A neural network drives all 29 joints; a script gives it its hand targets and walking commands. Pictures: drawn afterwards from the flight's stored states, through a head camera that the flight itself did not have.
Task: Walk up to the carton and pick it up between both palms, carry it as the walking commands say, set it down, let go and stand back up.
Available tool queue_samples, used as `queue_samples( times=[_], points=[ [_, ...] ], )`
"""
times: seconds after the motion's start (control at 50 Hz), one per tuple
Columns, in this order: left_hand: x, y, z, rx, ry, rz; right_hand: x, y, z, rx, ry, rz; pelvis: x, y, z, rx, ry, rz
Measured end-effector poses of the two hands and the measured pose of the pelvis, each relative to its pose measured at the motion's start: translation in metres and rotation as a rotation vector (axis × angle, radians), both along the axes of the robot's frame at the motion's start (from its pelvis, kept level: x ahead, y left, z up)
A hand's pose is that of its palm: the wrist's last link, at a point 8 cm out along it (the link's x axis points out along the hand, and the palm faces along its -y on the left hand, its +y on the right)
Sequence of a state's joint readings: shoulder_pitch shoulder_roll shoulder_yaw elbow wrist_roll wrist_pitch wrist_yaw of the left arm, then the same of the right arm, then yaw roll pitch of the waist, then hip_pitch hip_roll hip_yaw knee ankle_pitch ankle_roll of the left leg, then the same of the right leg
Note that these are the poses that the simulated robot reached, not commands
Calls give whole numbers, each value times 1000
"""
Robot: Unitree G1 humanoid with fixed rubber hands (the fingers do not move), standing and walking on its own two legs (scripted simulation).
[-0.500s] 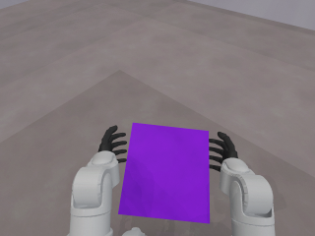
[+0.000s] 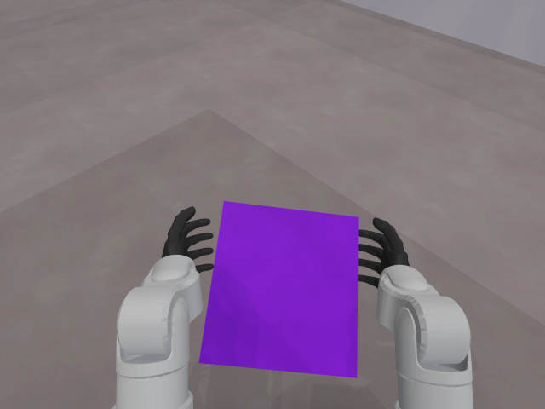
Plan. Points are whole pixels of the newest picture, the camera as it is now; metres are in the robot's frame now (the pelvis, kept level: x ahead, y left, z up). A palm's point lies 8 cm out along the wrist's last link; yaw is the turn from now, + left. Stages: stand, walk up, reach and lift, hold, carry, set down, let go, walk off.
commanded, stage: carry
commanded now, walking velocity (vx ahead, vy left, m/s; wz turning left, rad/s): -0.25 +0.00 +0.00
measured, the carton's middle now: (278, 289) +0.30 +0.02 +0.00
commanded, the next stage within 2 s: none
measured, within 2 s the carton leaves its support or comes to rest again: neither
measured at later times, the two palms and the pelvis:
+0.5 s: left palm out of the picture +0.06 +0.11 +0.09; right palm out of the picture +0.05 -0.16 +0.09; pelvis -0.22 -0.02 +0.00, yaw +0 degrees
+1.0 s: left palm out of the picture -0.14 +0.04 +0.11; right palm out of the picture -0.18 -0.23 +0.08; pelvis -0.44 -0.07 +0.00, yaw -2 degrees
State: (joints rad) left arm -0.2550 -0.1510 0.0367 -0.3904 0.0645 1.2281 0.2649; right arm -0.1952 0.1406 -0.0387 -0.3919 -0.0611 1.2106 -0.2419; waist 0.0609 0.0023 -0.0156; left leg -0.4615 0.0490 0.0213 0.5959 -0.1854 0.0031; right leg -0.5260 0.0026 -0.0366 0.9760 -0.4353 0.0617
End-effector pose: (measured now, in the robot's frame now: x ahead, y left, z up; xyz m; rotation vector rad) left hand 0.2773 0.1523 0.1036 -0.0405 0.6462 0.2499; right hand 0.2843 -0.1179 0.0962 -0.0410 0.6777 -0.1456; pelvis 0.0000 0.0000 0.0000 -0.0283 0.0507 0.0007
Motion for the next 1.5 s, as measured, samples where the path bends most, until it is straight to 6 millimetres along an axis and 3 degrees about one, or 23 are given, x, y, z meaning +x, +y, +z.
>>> queue_samples(
  times=[0.08, 0.16, 0.26, 0.4, 0.5, 0.6, 0.68, 0.76, 0.84, 0.94, 1.08, 1.18, 1.3, 1.42, 1.5],
  points=[
    [-30, -22, 0, 37, -17, -11, -34, -21, -9, 37, -16, -22, -37, -14, -9, 14, 11, -10],
    [-65, -49, -9, 67, 56, -81, -84, -48, -24, 63, 46, -77, -74, -24, -4, 19, -3, -17],
    [-105, -69, -7, 86, 73, -145, -143, -68, -22, 73, 61, -129, -116, -28, 2, 52, -12, -22],
    [-155, -61, 1, 63, -3, -111, -193, -58, -3, 34, -12, -114, -175, -25, -3, 46, 22, -15],
    [-213, -39, -9, 33, 37, -57, -232, -38, -3, -6, 35, -54, -221, -22, 0, 41, 9, -5],
    [-264, -30, -5, -2, 39, -12, -270, -31, -2, -11, 39, -6, -263, -28, 4, 3, -5, -4],
    [-296, -40, 1, 5, 3, -7, -297, -40, -1, 1, 5, -12, -298, -37, 0, 4, 2, -6],
    [-325, -63, 1, 46, -14, -21, -331, -63, -10, 43, -12, -39, -336, -52, -9, 13, 9, -19],
    [-361, -93, -7, 64, 59, -101, -383, -90, -24, 58, 54, -91, -373, -62, -3, 30, -6, -24],
    [-400, -112, -4, 94, 70, -157, -441, -108, -21, 79, 63, -136, -414, -66, 3, 58, -16, -31],
    [-452, -106, 3, 58, 3, -139, -490, -101, -5, 34, 1, -135, -473, -64, -2, 52, 19, -22],
    [-508, -83, -8, 29, 36, -80, -529, -80, -4, -8, 42, -73, -519, -60, 0, 51, 11, -12],
    [-568, -70, -3, -1, 35, -15, -574, -69, -1, -9, 42, -4, -569, -67, 5, -1, -5, -6],
    [-612, -93, 6, 24, -20, -18, -616, -90, -2, 14, -9, -28, -620, -84, -3, 13, 10, -13],
    [-645, -121, 0, 69, 19, -70, -660, -119, -18, 61, 21, -79, -658, -97, -6, 2, -3, -26]
  ],
)
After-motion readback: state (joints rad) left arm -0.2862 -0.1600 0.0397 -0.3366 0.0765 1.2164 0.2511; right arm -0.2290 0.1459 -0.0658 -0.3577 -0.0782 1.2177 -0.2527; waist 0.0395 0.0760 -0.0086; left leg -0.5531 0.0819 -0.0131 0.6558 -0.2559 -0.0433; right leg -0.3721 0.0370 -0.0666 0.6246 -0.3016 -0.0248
